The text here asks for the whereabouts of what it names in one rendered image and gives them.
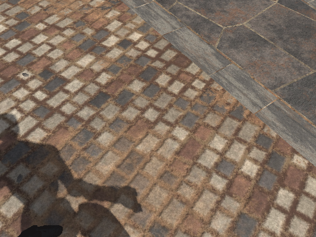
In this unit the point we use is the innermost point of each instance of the robot left hand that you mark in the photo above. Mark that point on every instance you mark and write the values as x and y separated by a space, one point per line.
42 231

